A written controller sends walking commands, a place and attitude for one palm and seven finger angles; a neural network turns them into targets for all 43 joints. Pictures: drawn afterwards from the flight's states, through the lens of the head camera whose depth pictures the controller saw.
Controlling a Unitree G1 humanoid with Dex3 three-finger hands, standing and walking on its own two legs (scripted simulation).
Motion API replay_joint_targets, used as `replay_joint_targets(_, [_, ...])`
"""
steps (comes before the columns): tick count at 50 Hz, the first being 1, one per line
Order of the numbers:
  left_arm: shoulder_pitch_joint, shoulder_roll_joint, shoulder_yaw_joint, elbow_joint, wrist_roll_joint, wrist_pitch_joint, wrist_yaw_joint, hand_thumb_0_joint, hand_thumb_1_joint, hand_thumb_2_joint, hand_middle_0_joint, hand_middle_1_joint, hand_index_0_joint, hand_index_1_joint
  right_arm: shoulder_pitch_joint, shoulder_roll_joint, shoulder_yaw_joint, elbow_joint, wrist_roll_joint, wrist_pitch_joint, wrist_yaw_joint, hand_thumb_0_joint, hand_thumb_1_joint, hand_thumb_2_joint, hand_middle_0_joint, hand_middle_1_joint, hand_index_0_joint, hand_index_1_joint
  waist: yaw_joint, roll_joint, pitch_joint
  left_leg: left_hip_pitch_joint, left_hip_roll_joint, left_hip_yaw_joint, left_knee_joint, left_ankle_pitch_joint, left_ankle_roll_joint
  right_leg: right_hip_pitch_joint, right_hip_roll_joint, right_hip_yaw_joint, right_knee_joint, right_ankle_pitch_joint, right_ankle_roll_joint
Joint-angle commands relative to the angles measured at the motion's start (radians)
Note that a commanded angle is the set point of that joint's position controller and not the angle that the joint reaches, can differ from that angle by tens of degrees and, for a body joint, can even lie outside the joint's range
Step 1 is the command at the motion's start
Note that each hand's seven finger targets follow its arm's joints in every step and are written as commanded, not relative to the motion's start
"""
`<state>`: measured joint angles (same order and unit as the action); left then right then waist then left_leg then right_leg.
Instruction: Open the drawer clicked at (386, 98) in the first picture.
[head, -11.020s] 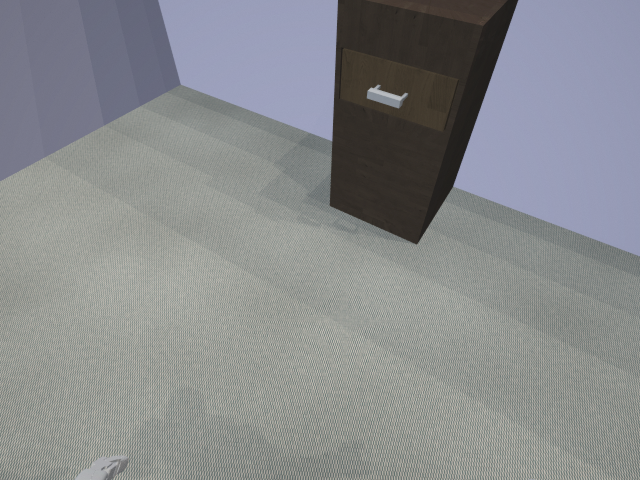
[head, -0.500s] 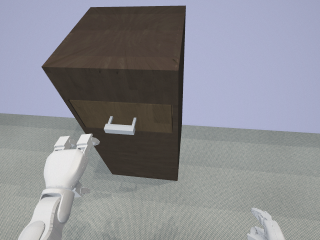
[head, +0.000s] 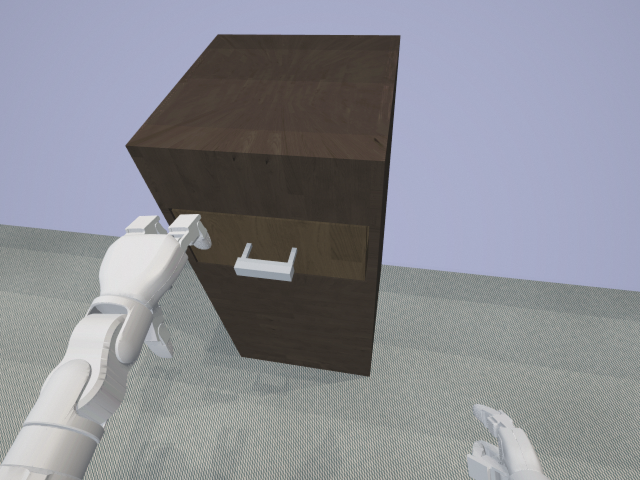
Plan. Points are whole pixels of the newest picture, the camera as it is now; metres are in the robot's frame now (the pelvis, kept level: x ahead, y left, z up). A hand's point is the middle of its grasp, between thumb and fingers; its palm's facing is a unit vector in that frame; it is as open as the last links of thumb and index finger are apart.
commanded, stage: raise the hand with hooked fingers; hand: left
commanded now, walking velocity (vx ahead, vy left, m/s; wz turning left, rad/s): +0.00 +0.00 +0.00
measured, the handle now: (267, 259) +0.52 +0.20 -0.14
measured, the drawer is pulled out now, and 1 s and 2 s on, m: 0.00 0.00 0.00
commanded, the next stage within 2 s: move the hooked fingers above the handle in 0.32 s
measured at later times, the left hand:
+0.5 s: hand (178, 298) +0.30 +0.23 +0.07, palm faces +0.00 -0.09 -1.00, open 13.9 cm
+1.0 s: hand (216, 282) +0.36 +0.21 +0.01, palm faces -0.07 -0.07 -1.00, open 13.8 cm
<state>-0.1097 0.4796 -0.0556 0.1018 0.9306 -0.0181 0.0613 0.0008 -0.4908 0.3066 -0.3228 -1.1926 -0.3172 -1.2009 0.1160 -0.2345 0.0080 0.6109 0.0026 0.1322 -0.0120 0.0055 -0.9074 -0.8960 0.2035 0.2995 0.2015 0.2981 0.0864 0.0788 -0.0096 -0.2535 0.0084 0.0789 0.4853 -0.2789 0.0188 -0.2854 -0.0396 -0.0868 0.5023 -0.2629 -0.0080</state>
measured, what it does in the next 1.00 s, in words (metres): stands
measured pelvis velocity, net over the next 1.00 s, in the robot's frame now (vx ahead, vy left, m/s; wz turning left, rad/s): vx -0.01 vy -0.01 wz -0.01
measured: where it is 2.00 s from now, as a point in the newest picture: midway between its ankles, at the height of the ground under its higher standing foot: outside the picture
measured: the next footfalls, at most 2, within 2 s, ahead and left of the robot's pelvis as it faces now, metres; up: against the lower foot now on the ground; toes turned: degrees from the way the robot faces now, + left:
none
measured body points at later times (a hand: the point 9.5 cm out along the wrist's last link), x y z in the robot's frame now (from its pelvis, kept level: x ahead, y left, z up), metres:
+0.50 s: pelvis -0.01 +0.00 +0.00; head +0.02 -0.04 +0.45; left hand +0.30 +0.23 +0.12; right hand +0.17 -0.23 -0.12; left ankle -0.02 +0.11 -0.74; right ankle +0.00 -0.11 -0.74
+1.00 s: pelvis -0.01 -0.01 -0.01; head +0.05 -0.03 +0.43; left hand +0.36 +0.21 +0.06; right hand +0.10 -0.27 -0.15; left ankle -0.02 +0.11 -0.74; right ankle +0.00 -0.11 -0.74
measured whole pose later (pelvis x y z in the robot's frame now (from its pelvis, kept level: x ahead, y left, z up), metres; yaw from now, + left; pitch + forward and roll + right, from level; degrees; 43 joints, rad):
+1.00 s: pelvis -0.01 -0.01 -0.01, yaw -1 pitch +10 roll +1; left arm -0.34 0.43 -0.06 0.54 1.02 -0.12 0.22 0.00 -0.49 0.30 -0.32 -1.20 -0.32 -1.20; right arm 0.24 -0.26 -0.06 0.66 0.01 0.13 -0.02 0.00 -0.91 -0.90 0.20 0.30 0.20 0.30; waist 0.01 0.04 -0.06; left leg -0.46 0.03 0.09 0.61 -0.32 0.01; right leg -0.50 -0.03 -0.07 0.63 -0.30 -0.02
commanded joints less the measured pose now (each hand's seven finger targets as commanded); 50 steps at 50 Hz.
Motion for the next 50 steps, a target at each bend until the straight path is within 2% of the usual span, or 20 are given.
replay_joint_targets(1, [-0.177, 0.176, 0.126, -0.181, -0.019, -0.037, 0.006, 0.000, -0.500, 0.300, -0.300, -1.200, -0.300, -1.200, -0.072, -0.123, -0.056, -0.153, 0.001, -0.036, 0.004, 0.000, -0.900, -0.900, 0.200, 0.300, 0.200, 0.300, -0.005, -0.074, -0.240, 0.051, -0.026, -0.045, -0.048, 0.367, 0.006, 0.137, 0.048, 0.053, -0.037, 0.299, -0.030])
replay_joint_targets(7, [-0.189, 0.216, 0.177, -0.262, -0.011, -0.094, 0.058, 0.000, -0.500, 0.300, -0.300, -1.200, -0.300, -1.200, -0.056, -0.126, -0.068, -0.153, -0.006, -0.043, 0.008, 0.000, -0.900, -0.900, 0.200, 0.300, 0.200, 0.300, 0.003, -0.047, -0.294, 0.072, -0.024, -0.050, -0.041, 0.384, 0.006, 0.131, 0.045, 0.058, -0.031, 0.298, -0.031])
replay_joint_targets(9, [-0.195, 0.233, 0.201, -0.248, -0.005, -0.094, 0.088, 0.000, -0.500, 0.300, -0.300, -1.200, -0.300, -1.200, -0.053, -0.128, -0.072, -0.145, -0.002, -0.045, 0.008, 0.000, -0.900, -0.900, 0.200, 0.300, 0.200, 0.300, 0.001, -0.050, -0.289, 0.063, -0.023, -0.052, -0.040, 0.369, 0.005, 0.117, 0.050, 0.059, -0.031, 0.276, -0.032])
replay_joint_targets(13, [-0.207, 0.211, 0.175, -0.215, -0.002, -0.072, 0.122, 0.000, -0.500, 0.300, -0.300, -1.200, -0.300, -1.200, -0.051, -0.125, -0.077, -0.134, 0.005, -0.048, 0.006, 0.000, -0.900, -0.900, 0.200, 0.300, 0.200, 0.300, -0.004, -0.040, -0.287, 0.060, -0.026, -0.045, -0.044, 0.333, 0.006, 0.105, 0.046, 0.058, -0.032, 0.252, -0.032])
replay_joint_targets(16, [-0.198, 0.189, 0.145, -0.186, -0.006, -0.045, 0.115, 0.000, -0.500, 0.300, -0.300, -1.200, -0.300, -1.200, -0.060, -0.126, -0.074, -0.133, 0.012, -0.049, 0.003, 0.000, -0.900, -0.900, 0.200, 0.300, 0.200, 0.300, -0.013, -0.058, -0.257, 0.041, -0.027, -0.040, -0.053, 0.286, 0.009, 0.103, 0.046, 0.059, -0.043, 0.219, -0.030])
replay_joint_targets(19, [-0.197, 0.197, 0.141, -0.208, 0.000, -0.034, 0.099, 0.000, -0.500, 0.300, -0.300, -1.200, -0.300, -1.200, -0.069, -0.129, -0.072, -0.143, 0.009, -0.049, 0.001, 0.000, -0.900, -0.900, 0.200, 0.300, 0.200, 0.300, -0.009, -0.041, -0.278, 0.059, -0.026, -0.043, -0.053, 0.298, 0.012, 0.113, 0.048, 0.062, -0.043, 0.223, -0.030])
replay_joint_targets(22, [-0.212, 0.163, 0.103, -0.180, -0.007, -0.035, 0.081, 0.000, -0.500, 0.300, -0.300, -1.200, -0.300, -1.200, -0.064, -0.126, -0.067, -0.139, 0.010, -0.050, -0.003, 0.000, -0.900, -0.900, 0.200, 0.300, 0.200, 0.300, -0.020, -0.074, -0.240, 0.045, -0.027, -0.037, -0.055, 0.274, 0.014, 0.097, 0.046, 0.059, -0.049, 0.213, -0.028])
replay_joint_targets(25, [-0.252, 0.166, 0.104, -0.104, 0.007, -0.043, 0.078, 0.000, -0.500, 0.300, -0.300, -1.200, -0.300, -1.200, -0.052, -0.126, -0.063, -0.130, 0.011, -0.050, -0.008, 0.000, -0.900, -0.900, 0.200, 0.300, 0.200, 0.300, -0.027, -0.112, -0.208, 0.017, -0.030, -0.031, -0.052, 0.224, 0.016, 0.069, 0.048, 0.061, -0.054, 0.170, -0.025])
replay_joint_targets(28, [-0.349, 0.161, 0.090, -0.053, 0.025, -0.066, 0.092, 0.000, -0.500, 0.300, -0.300, -1.200, -0.300, -1.200, -0.033, -0.122, -0.067, -0.117, 0.010, -0.056, -0.013, 0.000, -0.900, -0.900, 0.200, 0.300, 0.200, 0.300, -0.036, -0.103, -0.229, 0.015, -0.034, -0.029, -0.034, 0.203, 0.018, 0.041, 0.047, 0.064, -0.044, 0.156, -0.025])
replay_joint_targets(29, [-0.372, 0.201, 0.126, -0.031, 0.034, -0.072, 0.100, 0.000, -0.500, 0.300, -0.300, -1.200, -0.300, -1.200, -0.025, -0.127, -0.070, -0.111, 0.008, -0.058, -0.017, 0.000, -0.900, -0.900, 0.200, 0.300, 0.200, 0.300, -0.033, -0.097, -0.242, 0.008, -0.034, -0.029, -0.028, 0.200, 0.017, 0.044, 0.049, 0.068, -0.042, 0.150, -0.025])
replay_joint_targets(30, [-0.406, 0.205, 0.123, -0.021, 0.043, -0.082, 0.109, 0.000, -0.500, 0.300, -0.300, -1.200, -0.300, -1.200, -0.017, -0.126, -0.069, -0.107, 0.006, -0.058, -0.017, 0.000, -0.900, -0.900, 0.200, 0.300, 0.200, 0.300, -0.034, -0.081, -0.266, 0.001, -0.039, -0.032, -0.022, 0.208, 0.017, 0.050, 0.047, 0.070, -0.030, 0.159, -0.027])
replay_joint_targets(31, [-0.402, 0.190, 0.117, -0.004, 0.044, -0.088, 0.115, 0.000, -0.500, 0.300, -0.300, -1.200, -0.300, -1.200, -0.013, -0.120, -0.072, -0.109, 0.007, -0.060, -0.019, 0.000, -0.900, -0.900, 0.200, 0.300, 0.200, 0.300, -0.031, -0.069, -0.273, 0.000, -0.040, -0.030, -0.013, 0.216, 0.019, 0.049, 0.046, 0.070, -0.024, 0.172, -0.029])
replay_joint_targets(35, [-0.487, 0.187, 0.110, 0.070, 0.057, -0.103, 0.142, 0.000, -0.500, 0.300, -0.300, -1.200, -0.300, -1.200, 0.016, -0.123, -0.081, -0.091, 0.005, -0.062, -0.021, 0.000, -0.900, -0.900, 0.200, 0.300, 0.200, 0.300, -0.048, -0.059, -0.308, -0.024, -0.042, -0.028, 0.020, 0.231, 0.018, 0.025, 0.048, 0.072, 0.004, 0.202, -0.028])
replay_joint_targets(38, [-0.495, 0.154, 0.084, 0.136, 0.060, -0.103, 0.154, 0.000, -0.500, 0.300, -0.300, -1.200, -0.300, -1.200, 0.040, -0.126, -0.089, -0.089, 0.006, -0.061, -0.019, 0.000, -0.900, -0.900, 0.200, 0.300, 0.200, 0.300, -0.054, -0.075, -0.324, -0.047, -0.043, -0.028, 0.041, 0.252, 0.020, 0.012, 0.050, 0.070, 0.027, 0.239, -0.029])
replay_joint_targets(40, [-0.497, 0.184, 0.114, 0.163, 0.069, -0.104, 0.162, 0.000, -0.500, 0.300, -0.300, -1.200, -0.300, -1.200, 0.058, -0.131, -0.097, -0.085, 0.003, -0.057, -0.017, 0.000, -0.900, -0.900, 0.200, 0.300, 0.200, 0.300, -0.051, -0.088, -0.357, -0.062, -0.043, -0.028, 0.057, 0.265, 0.021, 0.021, 0.052, 0.072, 0.042, 0.259, -0.029])
replay_joint_targets(41, [-0.485, 0.166, 0.099, 0.176, 0.072, -0.102, 0.165, 0.000, -0.500, 0.300, -0.300, -1.200, -0.300, -1.200, 0.059, -0.131, -0.098, -0.088, 0.004, -0.054, -0.016, 0.000, -0.900, -0.900, 0.200, 0.300, 0.200, 0.300, -0.051, -0.068, -0.356, -0.068, -0.045, -0.027, 0.061, 0.269, 0.020, 0.014, 0.053, 0.072, 0.048, 0.266, -0.031])
replay_joint_targets(42, [-0.513, 0.147, 0.079, 0.186, 0.070, -0.103, 0.168, 0.000, -0.500, 0.300, -0.300, -1.200, -0.300, -1.200, 0.068, -0.132, -0.099, -0.085, 0.005, -0.052, -0.015, 0.000, -0.900, -0.900, 0.200, 0.300, 0.200, 0.300, -0.062, -0.084, -0.353, -0.078, -0.044, -0.027, 0.068, 0.268, 0.021, 0.005, 0.052, 0.071, 0.053, 0.273, -0.030])
replay_joint_targets(45, [-0.493, 0.186, 0.125, 0.230, 0.078, -0.110, 0.183, 0.000, -0.500, 0.300, -0.300, -1.200, -0.300, -1.200, 0.092, -0.139, -0.109, -0.081, 0.002, -0.044, -0.015, 0.000, -0.900, -0.900, 0.200, 0.300, 0.200, 0.300, -0.054, -0.102, -0.379, -0.105, -0.045, -0.026, 0.084, 0.275, 0.024, 0.014, 0.054, 0.077, 0.068, 0.288, -0.029])
replay_joint_targets(48, [-0.554, 0.168, 0.105, 0.264, 0.088, -0.118, 0.205, 0.000, -0.500, 0.300, -0.300, -1.200, -0.300, -1.200, 0.112, -0.141, -0.113, -0.072, 0.003, -0.040, -0.015, 0.000, -0.900, -0.900, 0.200, 0.300, 0.200, 0.300, -0.072, -0.097, -0.369, -0.129, -0.044, -0.026, 0.095, 0.257, 0.024, -0.021, 0.055, 0.074, 0.081, 0.273, -0.030])
replay_joint_targets(50, [-0.584, 0.194, 0.131, 0.281, 0.101, -0.126, 0.228, 0.000, -0.500, 0.300, -0.300, -1.200, -0.300, -1.200, 0.129, -0.144, -0.118, -0.065, 0.000, -0.038, -0.015, 0.000, -0.900, -0.900, 0.200, 0.300, 0.200, 0.300, -0.072, -0.087, -0.395, -0.136, -0.045, -0.026, 0.109, 0.263, 0.026, -0.023, 0.055, 0.078, 0.092, 0.279, -0.030])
